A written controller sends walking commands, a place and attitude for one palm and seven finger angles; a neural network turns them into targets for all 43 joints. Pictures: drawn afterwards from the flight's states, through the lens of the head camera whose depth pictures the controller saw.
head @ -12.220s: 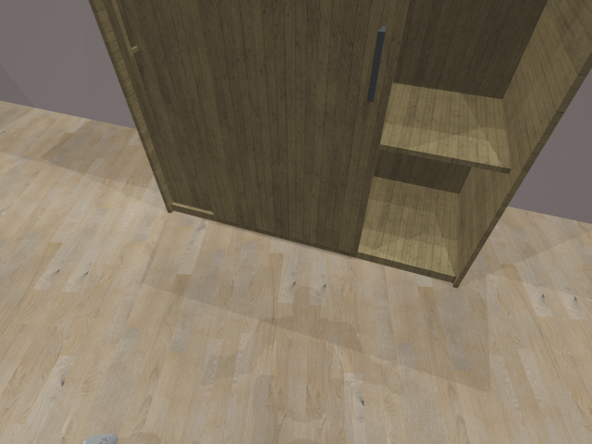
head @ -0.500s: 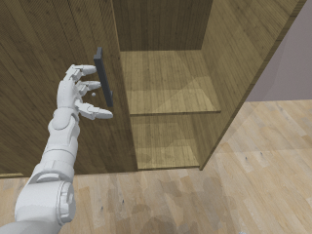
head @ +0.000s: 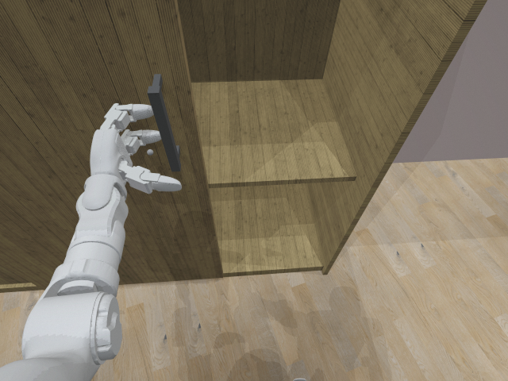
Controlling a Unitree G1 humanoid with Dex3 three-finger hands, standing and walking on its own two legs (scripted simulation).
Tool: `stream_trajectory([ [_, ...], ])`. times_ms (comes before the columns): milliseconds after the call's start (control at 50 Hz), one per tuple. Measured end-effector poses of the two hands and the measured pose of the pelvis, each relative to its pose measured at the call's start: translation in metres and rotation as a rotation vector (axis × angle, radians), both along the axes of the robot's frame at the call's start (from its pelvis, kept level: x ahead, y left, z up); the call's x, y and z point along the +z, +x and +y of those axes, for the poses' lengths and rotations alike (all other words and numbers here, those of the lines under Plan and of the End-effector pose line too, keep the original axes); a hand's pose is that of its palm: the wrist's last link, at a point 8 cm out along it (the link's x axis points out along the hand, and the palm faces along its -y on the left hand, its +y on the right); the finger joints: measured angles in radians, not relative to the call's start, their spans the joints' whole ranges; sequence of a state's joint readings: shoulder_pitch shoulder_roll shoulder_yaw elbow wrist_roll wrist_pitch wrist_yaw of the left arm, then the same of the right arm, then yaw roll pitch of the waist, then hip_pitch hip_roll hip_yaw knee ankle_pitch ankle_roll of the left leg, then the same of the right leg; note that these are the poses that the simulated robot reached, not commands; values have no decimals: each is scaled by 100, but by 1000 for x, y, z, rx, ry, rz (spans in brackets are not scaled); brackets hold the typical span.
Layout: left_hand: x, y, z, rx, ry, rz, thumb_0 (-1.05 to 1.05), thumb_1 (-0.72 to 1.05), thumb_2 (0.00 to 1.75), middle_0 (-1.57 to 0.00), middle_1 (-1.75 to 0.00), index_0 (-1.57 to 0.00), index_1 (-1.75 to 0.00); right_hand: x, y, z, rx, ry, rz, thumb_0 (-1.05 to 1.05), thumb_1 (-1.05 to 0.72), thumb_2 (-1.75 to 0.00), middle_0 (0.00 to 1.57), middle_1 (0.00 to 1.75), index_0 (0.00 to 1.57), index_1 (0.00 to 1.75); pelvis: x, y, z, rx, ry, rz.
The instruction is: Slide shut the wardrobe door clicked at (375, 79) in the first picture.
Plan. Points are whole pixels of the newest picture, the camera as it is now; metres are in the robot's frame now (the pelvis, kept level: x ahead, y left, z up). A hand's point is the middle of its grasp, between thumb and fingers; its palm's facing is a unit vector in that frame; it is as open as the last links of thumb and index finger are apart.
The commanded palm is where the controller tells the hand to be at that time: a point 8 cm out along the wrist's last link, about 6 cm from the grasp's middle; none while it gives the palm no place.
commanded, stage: slide the fingers in behind the handle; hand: left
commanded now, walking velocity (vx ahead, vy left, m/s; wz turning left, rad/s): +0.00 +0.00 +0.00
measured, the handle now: (167, 127) +0.51 +0.13 +0.11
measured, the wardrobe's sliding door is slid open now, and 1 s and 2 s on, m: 0.40 0.40 0.40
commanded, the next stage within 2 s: grip the handle and tug to test in 1.44 s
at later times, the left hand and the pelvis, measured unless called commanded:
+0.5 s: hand (166, 151) +0.45 +0.13 +0.10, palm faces +0.03 -1.00 +0.00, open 14.0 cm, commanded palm +0.42 +0.18 +0.11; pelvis +0.01 +0.00 +0.00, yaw +0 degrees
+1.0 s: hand (181, 152) +0.45 +0.11 +0.10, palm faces +0.05 -1.00 +0.00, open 14.0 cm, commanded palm +0.42 +0.16 +0.11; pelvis +0.01 -0.01 +0.00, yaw +0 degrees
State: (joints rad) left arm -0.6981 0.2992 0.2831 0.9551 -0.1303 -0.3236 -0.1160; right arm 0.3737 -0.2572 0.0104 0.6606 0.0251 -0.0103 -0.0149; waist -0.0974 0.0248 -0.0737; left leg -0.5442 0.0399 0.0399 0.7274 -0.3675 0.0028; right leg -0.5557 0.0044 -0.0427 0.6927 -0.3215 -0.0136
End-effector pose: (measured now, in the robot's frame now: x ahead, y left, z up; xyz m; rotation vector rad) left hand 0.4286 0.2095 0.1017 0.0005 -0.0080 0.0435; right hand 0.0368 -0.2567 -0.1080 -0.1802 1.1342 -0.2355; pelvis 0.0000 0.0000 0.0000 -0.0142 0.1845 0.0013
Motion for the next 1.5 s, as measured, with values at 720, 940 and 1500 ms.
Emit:
stream_trajectory([
  [720, 0, -1, -32, 3, 6, -4, -1, -50, 30, -30, -120, -30, -120, 0, 29, 5, 24, 31, -57, 1, -91, -90, 20, 30, 20, 29, 2, 8, -3, 0, 4, -8],
  [940, 1, -2, -50, -4, 0, -5, -1, -50, 30, -30, -120, -30, -120, -1, 28, 1, 27, 35, -59, 1, -91, -90, 20, 30, 20, 29, 2, 7, -6, 0, 8, -11],
  [1500, 4, -8, -52, 13, 9, -9, -1, -50, 30, -25, -118, -22, -116, 3, 44, -2, 24, 46, -100, 1, -91, -90, 20, 30, 20, 29, 5, 16, -9, -10, 11, -24],
])
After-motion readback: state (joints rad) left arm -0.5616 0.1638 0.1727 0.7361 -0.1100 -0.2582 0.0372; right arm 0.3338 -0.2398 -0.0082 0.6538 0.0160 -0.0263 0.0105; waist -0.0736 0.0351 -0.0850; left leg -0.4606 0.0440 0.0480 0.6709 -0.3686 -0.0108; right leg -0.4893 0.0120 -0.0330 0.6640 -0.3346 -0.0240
